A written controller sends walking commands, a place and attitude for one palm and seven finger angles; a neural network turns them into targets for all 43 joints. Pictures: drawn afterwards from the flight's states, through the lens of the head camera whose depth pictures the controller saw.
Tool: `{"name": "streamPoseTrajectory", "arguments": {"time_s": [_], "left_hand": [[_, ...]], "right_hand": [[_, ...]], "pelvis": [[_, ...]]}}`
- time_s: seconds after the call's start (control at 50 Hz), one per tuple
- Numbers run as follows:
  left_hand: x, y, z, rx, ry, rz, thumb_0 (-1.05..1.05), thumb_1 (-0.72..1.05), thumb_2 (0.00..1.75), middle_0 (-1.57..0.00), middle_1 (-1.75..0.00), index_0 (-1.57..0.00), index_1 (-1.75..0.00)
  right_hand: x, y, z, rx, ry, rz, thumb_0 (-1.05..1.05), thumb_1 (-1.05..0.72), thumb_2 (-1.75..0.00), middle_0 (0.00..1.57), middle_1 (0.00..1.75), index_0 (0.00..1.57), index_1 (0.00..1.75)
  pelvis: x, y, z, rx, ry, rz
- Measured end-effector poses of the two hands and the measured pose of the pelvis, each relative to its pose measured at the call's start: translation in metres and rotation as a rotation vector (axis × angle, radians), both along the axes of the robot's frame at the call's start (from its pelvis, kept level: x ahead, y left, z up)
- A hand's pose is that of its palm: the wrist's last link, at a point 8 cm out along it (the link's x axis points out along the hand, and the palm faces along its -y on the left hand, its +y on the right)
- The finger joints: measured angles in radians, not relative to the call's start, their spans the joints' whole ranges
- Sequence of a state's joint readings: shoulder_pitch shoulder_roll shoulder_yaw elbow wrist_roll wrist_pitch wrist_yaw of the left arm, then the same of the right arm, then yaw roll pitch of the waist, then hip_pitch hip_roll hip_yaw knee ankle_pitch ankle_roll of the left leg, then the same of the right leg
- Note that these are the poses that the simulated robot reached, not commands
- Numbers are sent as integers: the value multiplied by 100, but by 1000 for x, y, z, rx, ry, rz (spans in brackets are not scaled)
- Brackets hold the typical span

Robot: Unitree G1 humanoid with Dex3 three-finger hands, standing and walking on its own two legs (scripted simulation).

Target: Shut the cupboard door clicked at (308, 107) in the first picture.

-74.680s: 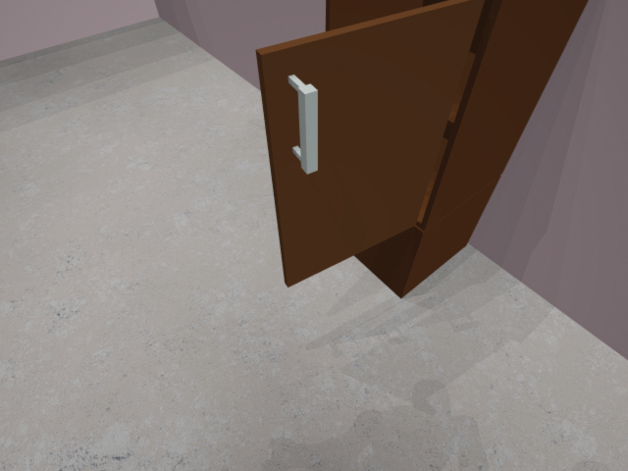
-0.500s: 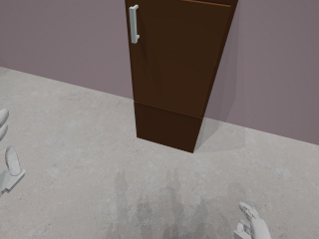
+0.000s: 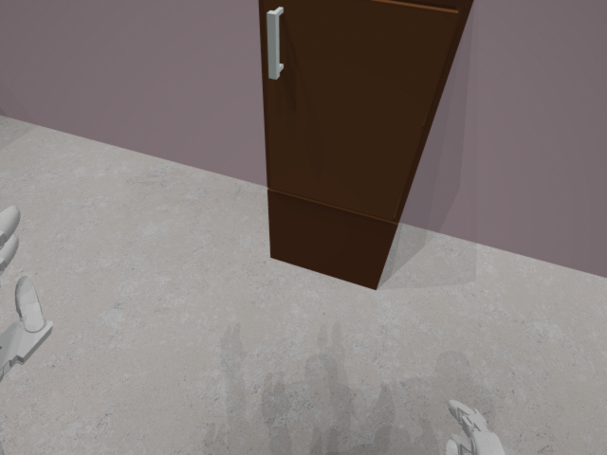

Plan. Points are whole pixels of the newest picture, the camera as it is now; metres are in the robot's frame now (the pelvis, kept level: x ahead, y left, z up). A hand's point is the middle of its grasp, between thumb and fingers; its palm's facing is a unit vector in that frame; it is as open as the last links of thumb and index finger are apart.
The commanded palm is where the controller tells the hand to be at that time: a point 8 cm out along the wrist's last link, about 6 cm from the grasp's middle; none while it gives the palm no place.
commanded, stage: let the arm hang, fingers relaxed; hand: left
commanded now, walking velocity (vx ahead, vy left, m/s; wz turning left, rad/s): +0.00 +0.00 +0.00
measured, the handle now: (276, 43) +0.94 +0.12 +0.13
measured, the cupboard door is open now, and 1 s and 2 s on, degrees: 0 0 0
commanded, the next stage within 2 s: look to check the result in 1.16 s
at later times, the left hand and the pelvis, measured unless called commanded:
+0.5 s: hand out of the picture -0.01 +0.17 -0.18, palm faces -0.02 -0.98 -0.18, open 7.2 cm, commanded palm none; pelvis -0.02 -0.01 +0.00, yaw +1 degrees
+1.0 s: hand out of the picture +0.07 +0.22 -0.15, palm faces +0.00 -0.95 -0.32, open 7.4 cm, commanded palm none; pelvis +0.00 -0.02 +0.01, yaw +0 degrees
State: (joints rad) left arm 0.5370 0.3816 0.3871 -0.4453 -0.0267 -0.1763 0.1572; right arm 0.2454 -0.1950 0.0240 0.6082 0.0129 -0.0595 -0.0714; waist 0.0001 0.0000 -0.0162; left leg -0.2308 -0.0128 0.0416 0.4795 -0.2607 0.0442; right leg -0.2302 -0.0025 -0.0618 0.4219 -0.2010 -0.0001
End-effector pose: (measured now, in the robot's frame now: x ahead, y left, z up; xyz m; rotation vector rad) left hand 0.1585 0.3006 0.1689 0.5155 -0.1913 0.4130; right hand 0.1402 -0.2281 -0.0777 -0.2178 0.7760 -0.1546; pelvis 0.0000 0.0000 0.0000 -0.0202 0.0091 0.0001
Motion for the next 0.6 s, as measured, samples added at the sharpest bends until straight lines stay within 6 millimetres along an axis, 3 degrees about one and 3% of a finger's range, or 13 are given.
{"name": "streamPoseTrajectory", "arguments": {"time_s": [0.06,0.1,0.16,0.2,0.26,0.34,0.38,0.48,0.6], "left_hand": [[0,2,3,13,-8,-4,1,89,90,-21,-30,-22,-30],[7,6,-20,12,80,-27,1,89,90,-20,-30,-21,-30],[17,10,-100,-107,430,-10,0,90,90,-20,-30,-21,-30],[7,3,-159,-187,684,4,0,90,90,-19,-30,-20,-30],[-27,-22,-230,-293,996,-2,1,90,90,-19,-30,-20,-30],[-86,-62,-290,-443,1262,-4,1,90,90,-20,-30,-20,-30],[-114,-79,-307,-510,1353,5,1,90,90,-20,-30,-21,-30],[-162,-78,-319,-572,1471,105,1,95,89,-20,-30,-21,-30],[-182,-58,-308,-545,1513,203,1,93,90,-20,-30,-21,-30]], "right_hand": [[1,-1,2,-6,-6,-1,1,-91,-90,20,30,20,30],[4,-3,-6,8,-1,49,1,-91,-90,20,30,20,30],[4,-10,-24,16,58,87,1,-91,-90,20,30,20,30],[-1,-17,-34,17,87,74,1,-91,-90,20,30,20,30],[-19,-27,-41,7,150,45,1,-91,-90,20,30,20,30],[-58,-41,-42,-31,295,16,1,-91,-90,20,30,20,30],[-79,-47,-41,-50,376,0,1,-91,-90,20,30,20,30],[-119,-57,-39,-70,529,-40,1,-91,-90,20,30,20,30],[-134,-57,-47,-44,575,-66,1,-91,-90,20,30,20,30]], "pelvis": [[0,1,0,-1,2,1],[-2,4,-2,-1,8,14],[-8,10,-7,7,10,12],[-12,11,-9,16,6,3],[-15,9,-10,26,-4,-7],[-18,0,-8,32,-17,-6],[-19,-4,-6,30,-21,-2],[-17,-13,-2,20,-27,9],[-14,-14,2,14,-36,10]]}}
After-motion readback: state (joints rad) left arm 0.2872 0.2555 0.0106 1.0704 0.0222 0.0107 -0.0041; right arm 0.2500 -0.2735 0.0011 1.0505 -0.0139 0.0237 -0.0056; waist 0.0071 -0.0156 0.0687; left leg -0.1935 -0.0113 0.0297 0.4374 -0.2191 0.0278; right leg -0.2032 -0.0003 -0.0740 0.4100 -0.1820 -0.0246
